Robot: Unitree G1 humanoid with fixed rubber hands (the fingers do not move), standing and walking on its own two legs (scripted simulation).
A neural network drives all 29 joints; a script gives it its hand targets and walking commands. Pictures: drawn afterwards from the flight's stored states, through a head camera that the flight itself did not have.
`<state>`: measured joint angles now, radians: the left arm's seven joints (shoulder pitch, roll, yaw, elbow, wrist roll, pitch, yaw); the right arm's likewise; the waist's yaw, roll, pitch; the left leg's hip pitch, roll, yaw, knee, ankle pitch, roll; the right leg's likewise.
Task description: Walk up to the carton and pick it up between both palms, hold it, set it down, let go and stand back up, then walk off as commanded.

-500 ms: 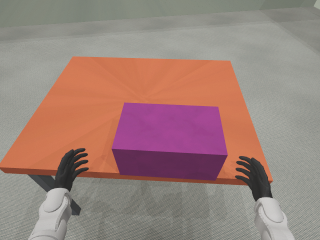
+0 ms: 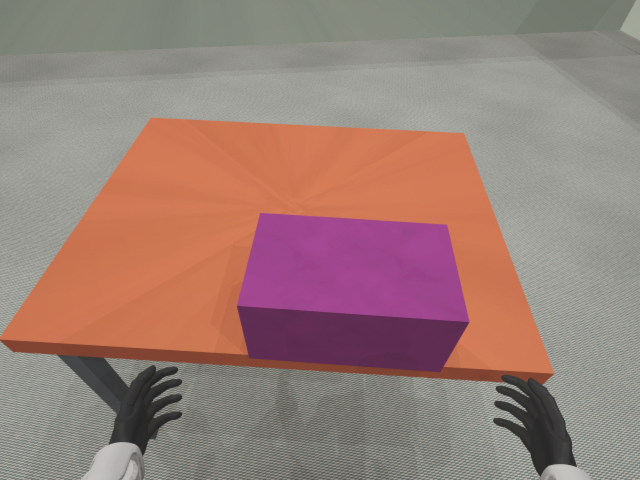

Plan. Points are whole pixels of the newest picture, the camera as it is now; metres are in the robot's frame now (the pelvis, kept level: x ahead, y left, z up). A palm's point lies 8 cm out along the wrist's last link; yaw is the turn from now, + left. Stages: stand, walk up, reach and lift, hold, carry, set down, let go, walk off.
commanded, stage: set down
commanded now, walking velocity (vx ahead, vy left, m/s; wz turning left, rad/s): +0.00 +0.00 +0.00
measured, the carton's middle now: (348, 291) +0.41 -0.03 -0.05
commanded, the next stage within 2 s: let go in 1.04 s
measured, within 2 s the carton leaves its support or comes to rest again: neither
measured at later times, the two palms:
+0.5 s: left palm (141, 439) +0.18 +0.24 -0.05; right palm (545, 458) +0.16 -0.26 -0.04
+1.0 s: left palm (152, 438) +0.18 +0.23 -0.06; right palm (533, 468) +0.16 -0.25 -0.07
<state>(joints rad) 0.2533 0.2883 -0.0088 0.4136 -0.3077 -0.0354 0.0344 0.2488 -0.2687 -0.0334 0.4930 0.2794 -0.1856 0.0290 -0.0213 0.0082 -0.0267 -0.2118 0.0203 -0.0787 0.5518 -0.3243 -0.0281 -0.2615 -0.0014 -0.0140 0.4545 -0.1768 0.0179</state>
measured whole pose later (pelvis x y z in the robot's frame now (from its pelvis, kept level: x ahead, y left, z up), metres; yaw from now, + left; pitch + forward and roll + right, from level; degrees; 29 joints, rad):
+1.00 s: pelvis +0.01 +0.00 +0.00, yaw +0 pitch -2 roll -2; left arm 0.21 0.22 -0.01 0.41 -0.16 0.18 0.04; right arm 0.17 -0.24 -0.06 0.70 0.15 -0.12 0.05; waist -0.02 0.01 0.01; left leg -0.18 0.02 -0.08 0.55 -0.33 -0.02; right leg -0.22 0.00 -0.01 0.44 -0.18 0.02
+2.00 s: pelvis +0.02 -0.01 +0.00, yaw +0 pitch -1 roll +0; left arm 0.22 0.36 -0.01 0.60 -0.07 -0.02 0.02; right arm 0.18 -0.30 -0.06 0.75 0.07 -0.01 0.02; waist -0.02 0.00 0.04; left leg -0.18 0.01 -0.08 0.55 -0.36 -0.02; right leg -0.27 -0.01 -0.01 0.54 -0.26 0.01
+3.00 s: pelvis +0.01 -0.01 +0.00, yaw +0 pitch -2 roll +0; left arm 0.22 0.35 -0.01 0.69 -0.07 -0.03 0.02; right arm 0.17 -0.30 -0.06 0.84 0.07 -0.01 0.00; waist -0.02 0.00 0.04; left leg -0.18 0.01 -0.08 0.55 -0.34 -0.03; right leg -0.27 -0.01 -0.01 0.54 -0.24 0.01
